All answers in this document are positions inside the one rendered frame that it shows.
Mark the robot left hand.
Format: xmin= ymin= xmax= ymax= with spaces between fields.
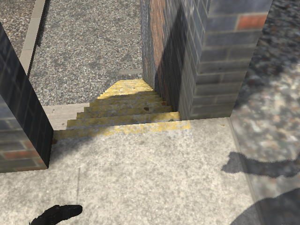
xmin=29 ymin=204 xmax=83 ymax=225

